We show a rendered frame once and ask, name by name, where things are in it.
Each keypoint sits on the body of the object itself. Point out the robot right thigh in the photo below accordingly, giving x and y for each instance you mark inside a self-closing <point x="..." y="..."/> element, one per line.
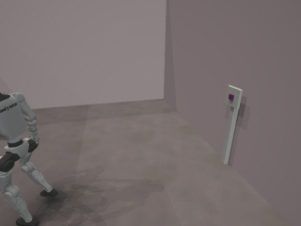
<point x="26" y="167"/>

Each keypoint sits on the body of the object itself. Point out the right robot forearm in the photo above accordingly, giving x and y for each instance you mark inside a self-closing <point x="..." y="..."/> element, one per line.
<point x="32" y="127"/>

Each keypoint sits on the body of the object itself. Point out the robot right upper arm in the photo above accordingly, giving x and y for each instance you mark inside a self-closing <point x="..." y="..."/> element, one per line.
<point x="24" y="106"/>

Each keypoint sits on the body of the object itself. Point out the robot left thigh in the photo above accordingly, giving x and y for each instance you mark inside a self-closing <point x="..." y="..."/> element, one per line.
<point x="6" y="164"/>

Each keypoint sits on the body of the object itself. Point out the button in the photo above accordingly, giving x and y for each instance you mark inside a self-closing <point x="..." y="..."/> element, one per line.
<point x="231" y="97"/>

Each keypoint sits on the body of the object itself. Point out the robot thigh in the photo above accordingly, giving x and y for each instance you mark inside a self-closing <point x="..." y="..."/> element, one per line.
<point x="26" y="167"/>
<point x="6" y="164"/>

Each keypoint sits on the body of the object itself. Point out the robot right hand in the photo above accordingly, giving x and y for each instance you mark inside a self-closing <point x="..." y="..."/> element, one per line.
<point x="36" y="139"/>

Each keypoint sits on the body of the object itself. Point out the panel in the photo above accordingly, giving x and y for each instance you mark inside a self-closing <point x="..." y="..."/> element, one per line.
<point x="234" y="108"/>

